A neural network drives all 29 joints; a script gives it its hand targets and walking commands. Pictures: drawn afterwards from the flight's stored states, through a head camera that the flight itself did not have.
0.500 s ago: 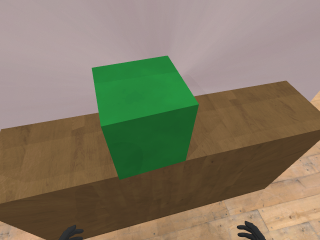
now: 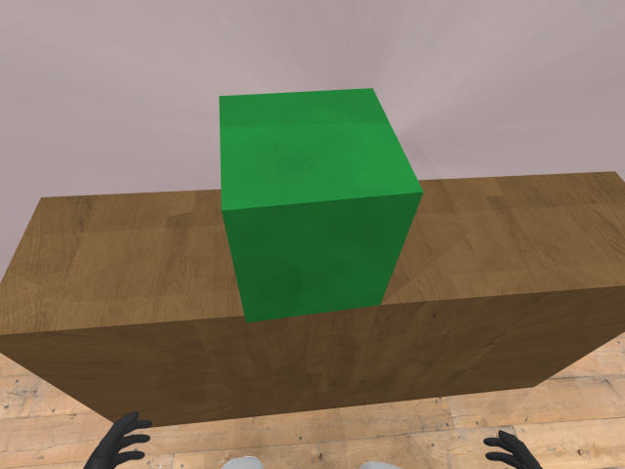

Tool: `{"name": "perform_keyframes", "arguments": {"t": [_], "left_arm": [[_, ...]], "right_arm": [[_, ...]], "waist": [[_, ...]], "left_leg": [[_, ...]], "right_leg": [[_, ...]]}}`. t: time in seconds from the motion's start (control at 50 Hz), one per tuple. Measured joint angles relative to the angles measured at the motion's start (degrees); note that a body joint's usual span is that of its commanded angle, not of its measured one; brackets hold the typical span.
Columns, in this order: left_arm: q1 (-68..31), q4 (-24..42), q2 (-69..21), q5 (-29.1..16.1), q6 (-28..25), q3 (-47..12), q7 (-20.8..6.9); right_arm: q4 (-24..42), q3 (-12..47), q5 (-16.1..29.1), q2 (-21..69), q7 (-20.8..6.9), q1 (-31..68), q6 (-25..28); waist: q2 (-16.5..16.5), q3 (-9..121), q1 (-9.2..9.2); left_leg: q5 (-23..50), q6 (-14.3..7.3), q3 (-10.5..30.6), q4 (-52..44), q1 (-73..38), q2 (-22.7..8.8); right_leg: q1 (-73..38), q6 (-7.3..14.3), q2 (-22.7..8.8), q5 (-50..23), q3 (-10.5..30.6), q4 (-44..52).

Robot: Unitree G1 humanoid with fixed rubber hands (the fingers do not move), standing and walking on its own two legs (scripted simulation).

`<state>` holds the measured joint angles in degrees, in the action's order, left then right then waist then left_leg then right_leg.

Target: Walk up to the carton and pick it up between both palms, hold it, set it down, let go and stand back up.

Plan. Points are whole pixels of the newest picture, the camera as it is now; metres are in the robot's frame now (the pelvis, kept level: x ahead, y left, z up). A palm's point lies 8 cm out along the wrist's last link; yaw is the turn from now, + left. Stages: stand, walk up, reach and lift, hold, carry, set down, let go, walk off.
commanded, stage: walk up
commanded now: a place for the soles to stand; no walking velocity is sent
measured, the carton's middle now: (307, 209) +0.47 +0.01 +0.04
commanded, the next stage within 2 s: none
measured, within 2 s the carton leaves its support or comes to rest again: neither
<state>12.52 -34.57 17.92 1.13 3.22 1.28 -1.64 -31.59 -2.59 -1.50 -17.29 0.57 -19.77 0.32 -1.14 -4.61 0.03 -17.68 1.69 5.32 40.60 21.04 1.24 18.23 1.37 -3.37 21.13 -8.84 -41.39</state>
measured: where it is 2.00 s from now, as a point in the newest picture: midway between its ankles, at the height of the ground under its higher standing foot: outside the picture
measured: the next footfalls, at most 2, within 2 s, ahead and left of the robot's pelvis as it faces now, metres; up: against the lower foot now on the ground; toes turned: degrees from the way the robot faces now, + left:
left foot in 1.38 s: +0.04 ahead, +0.07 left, +0.00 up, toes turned +6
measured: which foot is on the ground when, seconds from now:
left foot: down 0.00-1.00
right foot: down 0.00-1.00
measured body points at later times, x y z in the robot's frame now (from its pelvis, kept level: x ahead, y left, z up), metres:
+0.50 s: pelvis -0.02 -0.03 +0.00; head +0.00 -0.02 +0.45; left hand +0.07 +0.26 -0.10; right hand +0.16 -0.29 -0.08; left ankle +0.01 +0.10 -0.71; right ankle +0.01 -0.10 -0.72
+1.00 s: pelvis -0.03 -0.04 +0.01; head -0.01 -0.03 +0.46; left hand +0.02 +0.25 -0.10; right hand +0.15 -0.27 -0.09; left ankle +0.00 +0.10 -0.72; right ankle +0.01 -0.10 -0.72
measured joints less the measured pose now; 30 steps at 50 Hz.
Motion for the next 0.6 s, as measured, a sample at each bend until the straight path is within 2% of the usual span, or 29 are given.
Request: {"name": "perform_keyframes", "arguments": {"t": [0.06, 0.12, 0.18, 0.22, 0.28, 0.4, 0.44, 0.52, 0.6], "left_arm": [[0.1, -0.2, 0.4, 0.2, 0.3, 0.2, -0.1], [0.8, -0.4, 0.0, 0.2, -0.6, -0.1, -0.2], [1.2, -0.5, -0.3, -0.1, -1.2, -0.5, 0.1], [1.0, -0.7, -0.3, -0.2, -1.0, -0.8, 0.1], [0.9, -0.9, -0.1, -0.3, -0.3, -0.8, 0.0], [1.8, -1.1, 0.0, 0.2, -0.2, -0.7, -0.4], [1.9, -1.0, 0.1, 0.0, -0.5, -0.7, -0.4], [1.3, -0.9, 0.3, -0.5, -0.2, -0.7, -0.3], [0.7, -1.1, 0.6, -0.5, 0.5, -0.7, -0.5]], "right_arm": [[0.1, 0.5, -0.1, 0.0, 0.3, 0.5, -0.1], [0.0, 0.5, 0.0, -0.2, 0.4, 1.1, -0.8], [0.2, 0.1, 0.1, -0.1, 0.4, 1.3, -0.9], [0.3, 0.0, 0.1, 0.1, 0.4, 1.3, -0.6], [0.2, 0.8, 0.2, 0.7, 0.2, 2.0, 0.0], [0.2, 1.2, 0.2, 0.2, 0.7, 3.9, -0.2], [0.4, 0.7, 0.3, -0.2, 0.7, 4.2, -0.5], [0.1, -0.1, 0.5, -0.3, 0.8, 3.6, -0.6], [-0.3, 0.6, 0.5, 0.5, 0.6, 3.2, -0.2]], "waist": [[-0.2, 0.0, -0.05], [0.8, 0.3, -0.12], [1.0, 0.4, -0.11], [1.0, 0.4, 0.02], [0.2, 0.2, -0.62], [0.8, 0.4, -1.29], [1.3, 0.2, -1.19], [1.5, -0.1, -0.75], [0.1, -0.5, -1.0]], "left_leg": [[0.1, 0.5, 0.9, 0.3, 0.7, -0.2], [0.6, 0.7, 2.5, -0.2, 0.8, -0.7], [-1.2, -1.1, 1.1, 0.9, 0.6, -0.2], [0.6, -1.7, -0.1, -0.5, -0.3, 0.0], [0.9, -0.8, 0.1, -1.1, -0.2, 0.5], [1.8, 0.2, 1.0, -2.2, 0.0, -0.4], [1.9, -0.4, 1.6, -1.5, 0.5, -0.4], [0.0, -2.3, -1.1, 0.5, 0.0, -0.4], [0.9, -1.2, -1.2, -0.5, 0.1, 0.3]], "right_leg": [[0.2, 0.5, 1.5, 0.2, 1.4, 0.1], [-0.7, 1.2, 2.3, -0.9, 0.0, 2.0], [-1.3, 1.4, 1.5, -0.9, -1.6, 2.4], [-1.3, 1.3, 0.8, -0.5, -2.6, 1.9], [-1.0, 1.0, 0.2, -0.6, -2.9, 1.9], [-1.3, 2.2, 1.5, -1.9, -3.4, 3.7], [-1.4, 2.5, 1.5, -2.1, -4.3, 3.8], [-1.2, 2.6, 0.4, -1.2, -6.2, 2.1], [-0.5, 2.3, -0.5, -1.6, -6.2, 1.7]]}}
